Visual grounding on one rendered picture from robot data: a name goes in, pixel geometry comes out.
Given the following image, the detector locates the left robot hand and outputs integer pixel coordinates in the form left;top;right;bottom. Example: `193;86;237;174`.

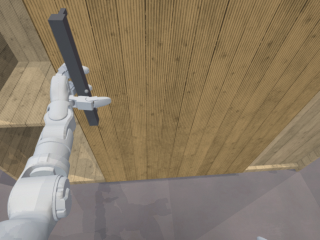
50;63;111;111

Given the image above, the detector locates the wardrobe door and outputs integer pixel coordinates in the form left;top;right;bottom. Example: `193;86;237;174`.
22;0;320;182
249;91;320;166

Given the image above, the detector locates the robot left upper arm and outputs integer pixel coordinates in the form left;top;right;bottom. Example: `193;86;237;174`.
0;175;72;240

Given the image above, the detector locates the handle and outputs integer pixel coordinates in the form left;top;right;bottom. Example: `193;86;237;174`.
48;8;99;126

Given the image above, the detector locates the robot left forearm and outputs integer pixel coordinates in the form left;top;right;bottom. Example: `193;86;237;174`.
7;100;76;219

